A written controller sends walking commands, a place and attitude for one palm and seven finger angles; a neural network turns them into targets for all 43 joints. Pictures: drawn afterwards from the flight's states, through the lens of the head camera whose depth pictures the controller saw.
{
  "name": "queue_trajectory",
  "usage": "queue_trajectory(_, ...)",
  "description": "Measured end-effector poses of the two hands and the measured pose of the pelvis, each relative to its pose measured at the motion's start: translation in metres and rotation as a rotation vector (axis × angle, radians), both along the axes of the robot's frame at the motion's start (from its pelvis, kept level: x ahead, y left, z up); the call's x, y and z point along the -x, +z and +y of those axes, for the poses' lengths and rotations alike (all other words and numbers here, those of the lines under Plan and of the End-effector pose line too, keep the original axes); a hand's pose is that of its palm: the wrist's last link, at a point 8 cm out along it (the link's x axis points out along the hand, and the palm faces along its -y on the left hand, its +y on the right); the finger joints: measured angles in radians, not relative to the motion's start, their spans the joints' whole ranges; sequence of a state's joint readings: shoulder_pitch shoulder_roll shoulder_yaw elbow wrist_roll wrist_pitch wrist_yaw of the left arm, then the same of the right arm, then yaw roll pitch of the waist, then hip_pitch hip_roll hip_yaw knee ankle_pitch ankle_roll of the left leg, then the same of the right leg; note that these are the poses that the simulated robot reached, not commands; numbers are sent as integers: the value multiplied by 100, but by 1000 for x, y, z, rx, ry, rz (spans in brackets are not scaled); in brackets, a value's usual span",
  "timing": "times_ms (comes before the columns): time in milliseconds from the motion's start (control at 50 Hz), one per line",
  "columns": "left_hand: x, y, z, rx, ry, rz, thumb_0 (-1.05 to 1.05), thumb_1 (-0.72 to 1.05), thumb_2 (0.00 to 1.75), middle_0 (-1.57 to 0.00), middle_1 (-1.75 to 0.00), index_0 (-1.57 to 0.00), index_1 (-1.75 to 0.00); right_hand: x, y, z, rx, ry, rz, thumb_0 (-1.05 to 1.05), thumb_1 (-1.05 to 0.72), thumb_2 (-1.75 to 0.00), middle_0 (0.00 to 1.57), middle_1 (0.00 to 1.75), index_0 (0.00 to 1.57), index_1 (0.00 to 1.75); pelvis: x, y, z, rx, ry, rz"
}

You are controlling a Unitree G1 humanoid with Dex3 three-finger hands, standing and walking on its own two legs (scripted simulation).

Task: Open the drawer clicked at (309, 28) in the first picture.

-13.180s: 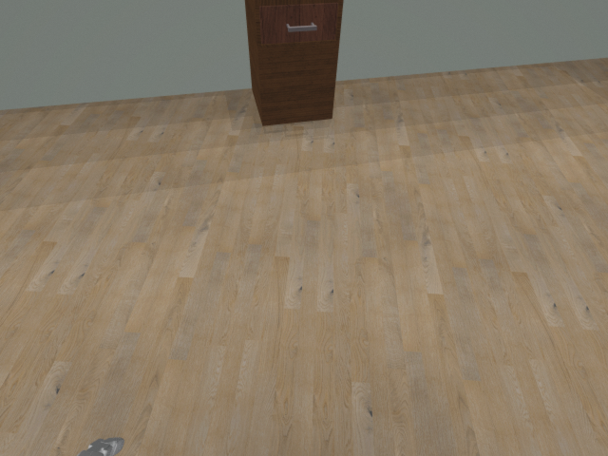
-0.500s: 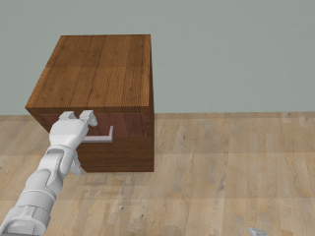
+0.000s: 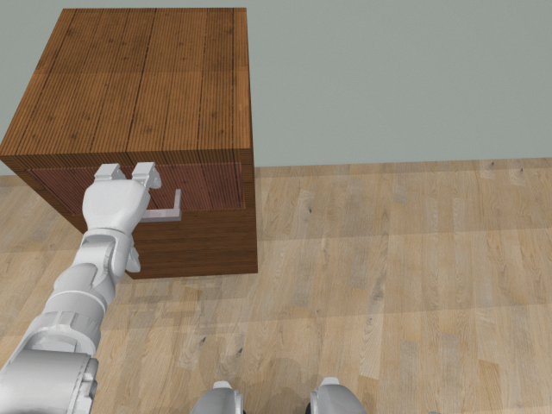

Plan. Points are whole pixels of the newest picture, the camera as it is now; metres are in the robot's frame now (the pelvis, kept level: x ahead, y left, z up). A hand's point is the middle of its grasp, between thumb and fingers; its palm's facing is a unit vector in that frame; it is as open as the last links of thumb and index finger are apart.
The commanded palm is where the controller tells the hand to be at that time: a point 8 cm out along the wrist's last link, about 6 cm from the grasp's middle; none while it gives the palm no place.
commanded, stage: move the hooked fingers above the handle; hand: left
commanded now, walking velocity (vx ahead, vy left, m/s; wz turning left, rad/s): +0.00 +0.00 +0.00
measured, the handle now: (145, 206) +0.51 +0.26 -0.15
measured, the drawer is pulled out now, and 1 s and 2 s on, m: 0.00 0.00 0.00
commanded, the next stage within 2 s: none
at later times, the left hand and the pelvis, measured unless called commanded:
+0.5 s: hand (141, 218) +0.45 +0.25 -0.10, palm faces -0.04 -0.02 -1.00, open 13.8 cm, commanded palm +0.43 +0.23 -0.03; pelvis -0.02 +0.00 -0.05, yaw -1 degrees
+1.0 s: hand (147, 220) +0.45 +0.24 -0.10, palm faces -0.08 -0.03 -1.00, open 13.8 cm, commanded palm +0.44 +0.23 -0.04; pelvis -0.02 +0.00 -0.05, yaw -1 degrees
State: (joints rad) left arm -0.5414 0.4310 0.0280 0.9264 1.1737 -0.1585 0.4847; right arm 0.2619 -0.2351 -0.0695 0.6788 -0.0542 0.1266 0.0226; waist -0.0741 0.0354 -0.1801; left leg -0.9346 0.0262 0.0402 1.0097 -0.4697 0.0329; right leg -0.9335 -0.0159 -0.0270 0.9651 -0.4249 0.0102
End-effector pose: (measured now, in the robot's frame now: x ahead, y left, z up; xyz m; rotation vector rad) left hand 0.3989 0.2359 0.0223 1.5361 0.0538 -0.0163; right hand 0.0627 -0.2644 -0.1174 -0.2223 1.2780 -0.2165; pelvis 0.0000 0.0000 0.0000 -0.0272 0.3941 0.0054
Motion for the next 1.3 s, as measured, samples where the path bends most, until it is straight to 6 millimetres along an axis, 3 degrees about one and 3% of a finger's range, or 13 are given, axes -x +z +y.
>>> queue_trajectory(180, -14, -33, 4, -21, 36, 73, 0, -49, 30, -32, -120, -31, -120, 28, -16, -1, 18, -11, 58, 0, -91, -90, 20, 30, 21, 30, 11, -17, 1, 4, -4, 57)
queue_trajectory(460, -38, -66, 9, -17, 40, 1, 0, -49, 30, -32, -120, -31, -120, 63, -45, -12, 58, -31, 157, 0, -91, -90, 20, 30, 21, 30, 21, -52, 0, 20, -8, 140)
queue_trajectory(660, -16, -54, 9, -17, 54, 48, 0, -49, 30, -32, -120, -32, -120, 48, -42, 2, 8, -18, 120, 0, -91, -90, 20, 30, 21, 30, 19, -39, -1, 18, -3, 98)
queue_trajectory(820, -29, -49, 4, -14, 24, 38, 0, -49, 30, -32, -120, -31, -120, 32, -35, -6, 49, 7, 45, 0, -91, -90, 21, 30, 21, 30, 22, -42, -3, 24, 10, 103)
queue_trajectory(1020, -35, -69, 2, 0, 15, 33, 0, -49, 30, -32, -120, -31, -120, 45, -44, -13, 68, -9, 97, 0, -91, -90, 20, 30, 21, 30, 22, -52, -1, 23, -5, 136)
queue_trajectory(1220, -30, -54, 19, -34, 74, 11, 0, -49, 30, -32, -120, -32, -120, 49, -44, 0, 21, -19, 133, 0, -91, -90, 20, 30, 21, 30, 17, -45, 0, 22, -2, 117)
queue_trajectory(1300, -28, -51, 16, -20, 73, 53, 0, -49, 30, -32, -120, -31, -120, 45, -40, 3, 17, -18, 118, 0, -91, -90, 21, 30, 21, 30, 16, -39, 1, 24, 1, 105)
